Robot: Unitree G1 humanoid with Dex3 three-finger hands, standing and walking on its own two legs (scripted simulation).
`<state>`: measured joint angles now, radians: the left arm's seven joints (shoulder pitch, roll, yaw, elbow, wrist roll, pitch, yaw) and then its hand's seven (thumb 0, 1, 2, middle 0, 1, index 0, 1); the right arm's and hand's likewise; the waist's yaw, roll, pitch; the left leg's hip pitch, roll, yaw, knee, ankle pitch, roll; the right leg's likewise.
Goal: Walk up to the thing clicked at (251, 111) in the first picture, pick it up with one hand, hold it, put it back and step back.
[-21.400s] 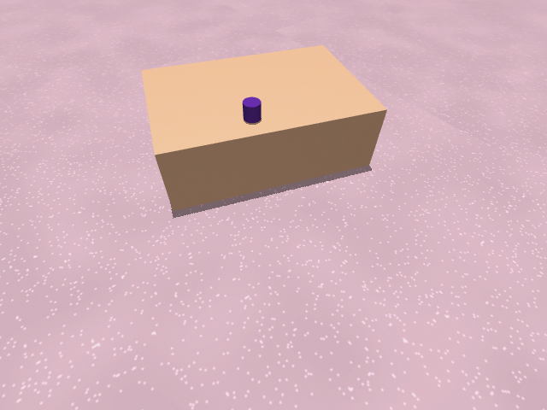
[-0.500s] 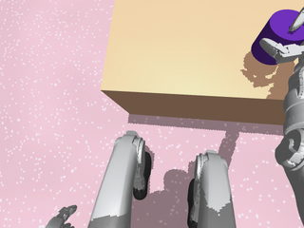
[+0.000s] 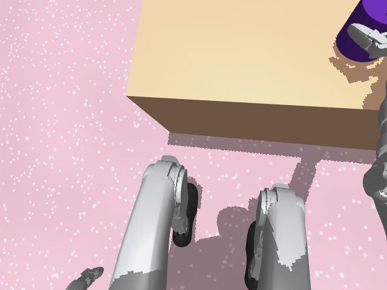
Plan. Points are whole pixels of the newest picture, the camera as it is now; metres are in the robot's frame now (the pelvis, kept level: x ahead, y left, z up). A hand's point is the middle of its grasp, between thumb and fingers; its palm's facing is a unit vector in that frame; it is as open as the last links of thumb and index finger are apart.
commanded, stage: lower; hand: right
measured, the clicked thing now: (374, 25) +0.60 -0.20 -0.02
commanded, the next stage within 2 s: loosen in 0.04 s
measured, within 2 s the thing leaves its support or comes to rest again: rests again in 0.74 s
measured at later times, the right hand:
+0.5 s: hand out of the picture +0.60 -0.20 +0.01, palm faces +0.17 +0.98 -0.02, open 9.7 cm
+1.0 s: hand out of the picture +0.60 -0.22 +0.03, palm faces +0.20 +0.98 -0.05, open 15.3 cm
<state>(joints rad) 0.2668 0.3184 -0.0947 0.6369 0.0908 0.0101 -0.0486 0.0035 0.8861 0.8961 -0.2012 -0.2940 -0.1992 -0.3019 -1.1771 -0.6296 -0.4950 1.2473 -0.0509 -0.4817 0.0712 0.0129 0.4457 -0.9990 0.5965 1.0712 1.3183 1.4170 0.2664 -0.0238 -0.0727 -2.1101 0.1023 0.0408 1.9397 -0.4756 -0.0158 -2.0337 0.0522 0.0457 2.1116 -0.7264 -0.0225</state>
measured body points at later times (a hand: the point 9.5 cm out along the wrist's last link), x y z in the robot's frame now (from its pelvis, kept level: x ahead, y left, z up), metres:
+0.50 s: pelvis +0.00 +0.00 -0.01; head +0.25 -0.04 +0.36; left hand +0.01 +0.28 -0.11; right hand +0.58 -0.26 +0.01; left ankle +0.14 +0.14 -0.39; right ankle +0.06 -0.10 -0.39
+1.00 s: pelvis +0.00 +0.00 +0.00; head +0.25 -0.04 +0.37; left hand +0.02 +0.27 -0.11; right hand +0.59 -0.28 +0.03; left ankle +0.14 +0.14 -0.39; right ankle +0.06 -0.10 -0.39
